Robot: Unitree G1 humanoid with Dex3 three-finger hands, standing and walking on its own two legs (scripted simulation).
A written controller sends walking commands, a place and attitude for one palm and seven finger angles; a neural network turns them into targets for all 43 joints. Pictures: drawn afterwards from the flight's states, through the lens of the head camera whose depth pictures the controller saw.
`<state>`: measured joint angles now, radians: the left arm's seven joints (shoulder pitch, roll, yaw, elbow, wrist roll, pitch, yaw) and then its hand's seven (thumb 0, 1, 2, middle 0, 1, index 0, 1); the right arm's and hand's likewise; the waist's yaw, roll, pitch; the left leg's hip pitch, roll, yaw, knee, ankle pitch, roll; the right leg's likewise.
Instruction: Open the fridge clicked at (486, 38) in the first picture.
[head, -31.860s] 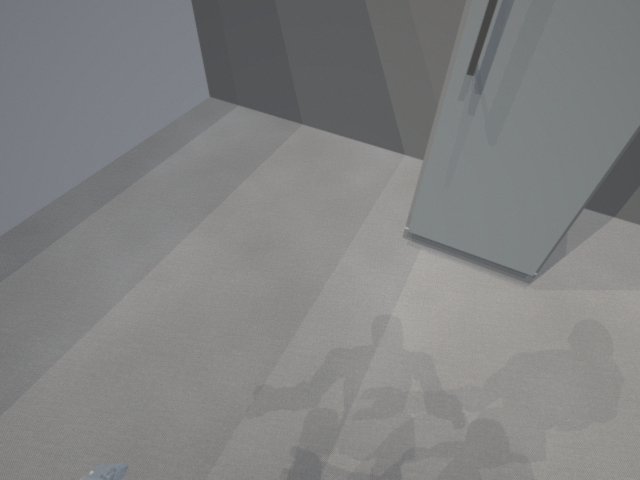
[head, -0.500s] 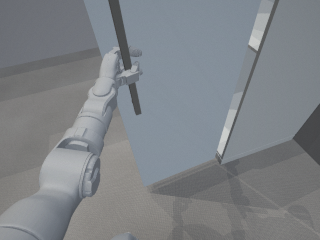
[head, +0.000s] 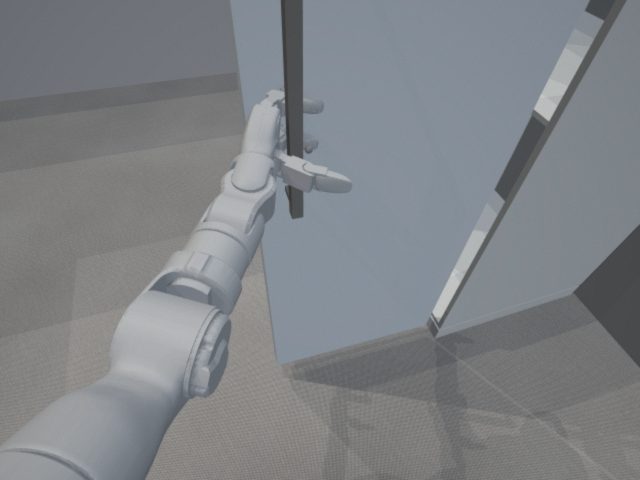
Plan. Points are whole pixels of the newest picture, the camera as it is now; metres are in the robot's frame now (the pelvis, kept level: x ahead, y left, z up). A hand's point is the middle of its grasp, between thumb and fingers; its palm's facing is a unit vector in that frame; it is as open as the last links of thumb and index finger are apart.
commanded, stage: loosen the grip on the handle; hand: left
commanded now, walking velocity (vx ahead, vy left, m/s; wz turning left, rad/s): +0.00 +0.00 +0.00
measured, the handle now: (288, 57) +0.52 +0.03 +0.27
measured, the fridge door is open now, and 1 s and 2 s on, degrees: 88 85 85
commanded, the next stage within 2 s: slip the hand off the handle in 0.16 s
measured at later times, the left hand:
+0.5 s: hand (280, 151) +0.49 +0.04 +0.16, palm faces -0.09 -0.99 -0.13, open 14.5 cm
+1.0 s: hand (232, 164) +0.46 +0.10 +0.16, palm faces -0.16 -0.98 -0.09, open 14.7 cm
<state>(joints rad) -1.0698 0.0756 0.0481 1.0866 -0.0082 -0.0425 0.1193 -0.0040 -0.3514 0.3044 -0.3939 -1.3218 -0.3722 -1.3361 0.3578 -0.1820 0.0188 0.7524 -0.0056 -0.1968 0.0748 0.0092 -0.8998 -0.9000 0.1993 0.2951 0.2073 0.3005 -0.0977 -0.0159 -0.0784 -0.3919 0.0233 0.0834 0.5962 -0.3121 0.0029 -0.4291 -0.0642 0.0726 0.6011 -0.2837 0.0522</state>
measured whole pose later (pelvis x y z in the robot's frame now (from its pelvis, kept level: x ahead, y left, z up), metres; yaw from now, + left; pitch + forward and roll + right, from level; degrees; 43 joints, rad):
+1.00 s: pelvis -0.01 -0.01 +0.00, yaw +1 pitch +8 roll +0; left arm -0.92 0.31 0.16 1.01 -0.09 -0.17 -0.22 -0.01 -0.55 0.21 -0.25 -1.15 -0.25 -1.15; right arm 0.38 -0.27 0.00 0.69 0.03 -0.16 0.00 0.01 -0.90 -0.90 0.20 0.29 0.20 0.30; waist -0.09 0.00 -0.07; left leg -0.45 0.05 0.05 0.63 -0.31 -0.02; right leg -0.46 -0.04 0.04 0.61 -0.28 0.04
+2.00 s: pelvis +0.00 -0.04 +0.00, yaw +3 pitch -2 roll +0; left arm -0.20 0.17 0.08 0.06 -0.17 0.19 -0.03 -0.01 -0.55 0.21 -0.25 -1.15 -0.24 -1.15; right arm 0.22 -0.23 0.05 0.65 0.04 -0.13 -0.06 0.01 -0.90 -0.90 0.20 0.29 0.20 0.30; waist 0.04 0.04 -0.06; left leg -0.22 0.06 0.00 0.55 -0.29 -0.05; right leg -0.23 -0.03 -0.02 0.57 -0.30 0.01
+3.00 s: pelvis +0.02 -0.02 +0.01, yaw +4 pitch -2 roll +0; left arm 0.43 0.34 0.36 -0.38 -0.05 -0.06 0.09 0.01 0.78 0.85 -0.21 -0.36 -0.21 -0.37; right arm 0.20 -0.22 0.01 0.66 -0.01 -0.17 -0.09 0.01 -0.90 -0.90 0.20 0.29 0.21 0.30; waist 0.10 0.04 -0.02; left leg -0.13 0.03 0.01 0.46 -0.29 -0.02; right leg -0.12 -0.06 -0.01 0.43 -0.27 0.05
